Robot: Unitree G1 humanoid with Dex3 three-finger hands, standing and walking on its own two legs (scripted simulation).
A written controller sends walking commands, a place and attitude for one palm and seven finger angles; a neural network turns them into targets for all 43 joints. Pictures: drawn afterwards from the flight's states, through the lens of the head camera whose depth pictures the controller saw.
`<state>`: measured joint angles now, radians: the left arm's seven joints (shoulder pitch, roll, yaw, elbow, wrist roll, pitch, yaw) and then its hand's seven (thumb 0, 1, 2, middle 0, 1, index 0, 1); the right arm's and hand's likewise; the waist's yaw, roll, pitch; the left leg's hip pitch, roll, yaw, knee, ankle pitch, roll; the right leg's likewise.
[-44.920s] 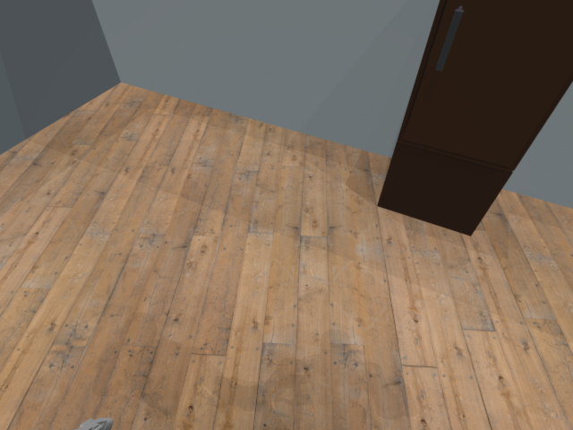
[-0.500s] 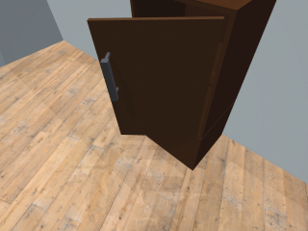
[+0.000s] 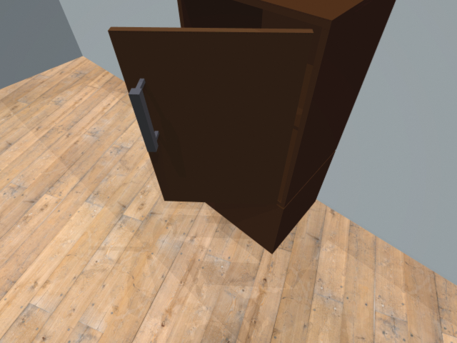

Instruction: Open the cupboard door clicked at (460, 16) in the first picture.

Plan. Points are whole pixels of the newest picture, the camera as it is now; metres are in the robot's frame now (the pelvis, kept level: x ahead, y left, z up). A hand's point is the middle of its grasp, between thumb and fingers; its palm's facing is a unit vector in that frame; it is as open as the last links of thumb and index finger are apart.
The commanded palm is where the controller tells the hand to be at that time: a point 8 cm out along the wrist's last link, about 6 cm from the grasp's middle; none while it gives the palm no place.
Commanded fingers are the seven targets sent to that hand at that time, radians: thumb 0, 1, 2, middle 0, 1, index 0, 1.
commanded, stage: look again from close up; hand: left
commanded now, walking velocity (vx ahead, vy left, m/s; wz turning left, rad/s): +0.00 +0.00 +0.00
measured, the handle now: (147, 116) +0.58 +0.23 +0.06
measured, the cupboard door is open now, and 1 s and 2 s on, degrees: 39 39 39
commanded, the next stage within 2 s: come to a stop and stand still in 0.12 s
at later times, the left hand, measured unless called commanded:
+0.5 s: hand out of the picture +0.04 +0.19 -0.16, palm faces +0.01 -0.97 -0.26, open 7.4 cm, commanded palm none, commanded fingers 0.00 0.90 0.90 -0.20 -0.30 -0.20 -0.30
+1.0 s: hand out of the picture +0.00 +0.20 -0.17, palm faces +0.03 -0.98 -0.19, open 7.4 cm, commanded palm none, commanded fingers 0.00 0.90 0.90 -0.20 -0.30 -0.20 -0.30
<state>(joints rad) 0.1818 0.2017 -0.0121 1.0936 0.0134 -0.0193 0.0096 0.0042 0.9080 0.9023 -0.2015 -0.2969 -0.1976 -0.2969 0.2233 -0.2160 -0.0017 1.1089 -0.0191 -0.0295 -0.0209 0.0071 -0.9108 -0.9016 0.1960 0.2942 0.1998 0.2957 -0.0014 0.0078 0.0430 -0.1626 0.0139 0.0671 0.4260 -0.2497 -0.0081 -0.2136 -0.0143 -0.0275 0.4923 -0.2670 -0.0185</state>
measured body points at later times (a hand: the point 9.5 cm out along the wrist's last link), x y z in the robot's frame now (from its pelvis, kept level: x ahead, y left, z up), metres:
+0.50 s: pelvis +0.01 -0.02 +0.00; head +0.03 -0.03 +0.45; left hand +0.04 +0.24 -0.14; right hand +0.05 -0.27 -0.16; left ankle -0.01 +0.12 -0.74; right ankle +0.00 -0.10 -0.74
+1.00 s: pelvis -0.02 +0.02 +0.00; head -0.02 +0.03 +0.45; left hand -0.01 +0.25 -0.16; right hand +0.02 -0.21 -0.15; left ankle -0.01 +0.12 -0.74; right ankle +0.00 -0.10 -0.74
